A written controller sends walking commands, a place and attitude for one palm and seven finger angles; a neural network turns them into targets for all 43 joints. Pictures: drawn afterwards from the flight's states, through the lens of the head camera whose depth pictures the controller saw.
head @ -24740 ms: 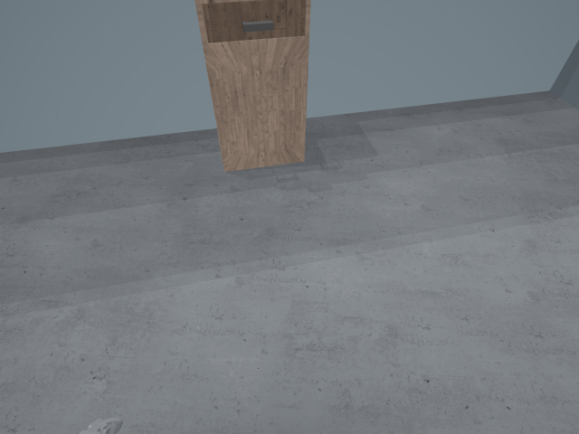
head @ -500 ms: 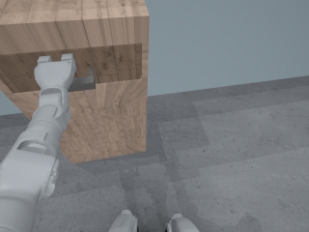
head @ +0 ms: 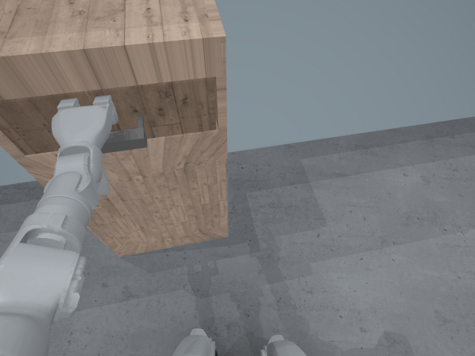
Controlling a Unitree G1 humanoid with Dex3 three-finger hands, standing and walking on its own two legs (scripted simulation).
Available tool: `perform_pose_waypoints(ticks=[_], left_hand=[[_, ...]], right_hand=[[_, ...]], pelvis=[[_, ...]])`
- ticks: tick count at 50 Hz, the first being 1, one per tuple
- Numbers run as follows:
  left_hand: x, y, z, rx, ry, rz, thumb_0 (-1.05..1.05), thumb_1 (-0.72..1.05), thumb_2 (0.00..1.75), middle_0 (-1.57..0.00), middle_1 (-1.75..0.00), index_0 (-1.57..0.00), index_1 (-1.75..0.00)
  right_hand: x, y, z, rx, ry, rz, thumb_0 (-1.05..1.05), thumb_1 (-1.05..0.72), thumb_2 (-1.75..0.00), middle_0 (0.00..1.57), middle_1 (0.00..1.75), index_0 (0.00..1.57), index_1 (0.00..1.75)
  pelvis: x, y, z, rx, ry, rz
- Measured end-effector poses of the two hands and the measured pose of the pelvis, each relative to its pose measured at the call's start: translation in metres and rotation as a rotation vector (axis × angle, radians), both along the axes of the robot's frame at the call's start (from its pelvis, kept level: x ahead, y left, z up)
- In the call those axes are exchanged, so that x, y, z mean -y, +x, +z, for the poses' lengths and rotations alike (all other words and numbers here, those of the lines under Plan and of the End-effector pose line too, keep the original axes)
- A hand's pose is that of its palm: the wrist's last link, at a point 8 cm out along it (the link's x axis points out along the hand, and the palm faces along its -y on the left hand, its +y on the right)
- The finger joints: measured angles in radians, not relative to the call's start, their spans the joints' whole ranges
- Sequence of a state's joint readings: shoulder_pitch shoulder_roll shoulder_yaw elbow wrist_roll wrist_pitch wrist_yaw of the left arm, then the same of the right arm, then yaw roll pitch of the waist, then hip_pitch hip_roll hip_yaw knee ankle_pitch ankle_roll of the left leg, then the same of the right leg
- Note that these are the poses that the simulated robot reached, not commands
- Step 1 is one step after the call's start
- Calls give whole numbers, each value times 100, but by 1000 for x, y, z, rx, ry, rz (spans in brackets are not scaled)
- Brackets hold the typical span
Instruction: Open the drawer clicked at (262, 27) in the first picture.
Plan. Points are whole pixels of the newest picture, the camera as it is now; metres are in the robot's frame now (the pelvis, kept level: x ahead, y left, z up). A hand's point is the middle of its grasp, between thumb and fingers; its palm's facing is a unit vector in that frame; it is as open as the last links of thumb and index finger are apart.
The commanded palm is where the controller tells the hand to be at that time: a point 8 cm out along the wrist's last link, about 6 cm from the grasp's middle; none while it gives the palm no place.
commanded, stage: lift the fingers back up to retry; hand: left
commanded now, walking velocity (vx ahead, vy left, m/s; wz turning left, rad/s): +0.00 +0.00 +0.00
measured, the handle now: (113, 132) +0.52 +0.23 +0.04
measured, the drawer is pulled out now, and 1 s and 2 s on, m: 0.00 0.00 0.00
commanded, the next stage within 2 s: re-aim the fingers above the handle in 0.50 s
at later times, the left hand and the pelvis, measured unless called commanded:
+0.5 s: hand (94, 138) +0.48 +0.25 +0.07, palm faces -0.01 -0.05 -1.00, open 13.4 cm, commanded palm +0.47 +0.24 +0.14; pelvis +0.05 +0.00 +0.02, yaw +1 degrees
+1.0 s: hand (93, 136) +0.48 +0.25 +0.07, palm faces -0.04 -0.04 -1.00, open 13.5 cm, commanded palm +0.47 +0.24 +0.14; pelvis +0.05 -0.01 +0.03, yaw +1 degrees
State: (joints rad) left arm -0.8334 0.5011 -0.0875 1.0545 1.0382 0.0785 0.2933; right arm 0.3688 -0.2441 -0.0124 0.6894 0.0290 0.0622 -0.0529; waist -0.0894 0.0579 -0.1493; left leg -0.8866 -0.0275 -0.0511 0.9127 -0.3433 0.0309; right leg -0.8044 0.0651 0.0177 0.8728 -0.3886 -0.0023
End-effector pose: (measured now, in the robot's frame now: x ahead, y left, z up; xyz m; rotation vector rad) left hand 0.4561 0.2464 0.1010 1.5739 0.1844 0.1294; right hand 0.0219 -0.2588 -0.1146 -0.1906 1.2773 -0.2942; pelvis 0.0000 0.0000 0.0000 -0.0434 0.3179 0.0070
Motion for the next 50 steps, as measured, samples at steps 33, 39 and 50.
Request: perform_pose_waypoints(ticks=[33,39,50], left_hand=[[1,2,24,4,-52,-21,0,-49,30,-37,-121,-40,-121],[2,2,26,5,-48,-28,0,-49,30,-36,-121,-38,-121],[1,2,27,0,-47,-33,0,-49,30,-37,-121,-37,-121]], right_hand=[[6,111,21,134,26,67,0,-91,-90,21,30,20,30],[11,109,21,120,21,66,0,-91,-90,21,30,20,30],[19,85,21,73,6,25,1,-91,-90,21,30,20,30]], pelvis=[[6,50,26,73,21,12],[9,50,26,72,23,14],[11,47,26,75,23,9]])
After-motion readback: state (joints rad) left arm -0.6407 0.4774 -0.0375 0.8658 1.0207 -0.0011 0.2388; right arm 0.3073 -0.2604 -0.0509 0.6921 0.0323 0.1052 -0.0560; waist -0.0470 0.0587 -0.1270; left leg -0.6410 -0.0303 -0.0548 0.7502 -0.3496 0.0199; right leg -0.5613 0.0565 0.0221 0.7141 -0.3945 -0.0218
